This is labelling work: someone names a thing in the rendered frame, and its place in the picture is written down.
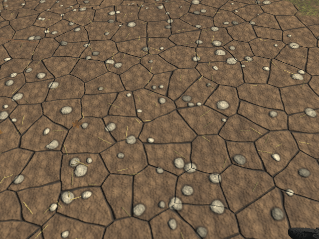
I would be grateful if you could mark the right robot hand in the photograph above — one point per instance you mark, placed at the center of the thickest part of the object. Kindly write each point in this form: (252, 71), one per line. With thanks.
(303, 233)

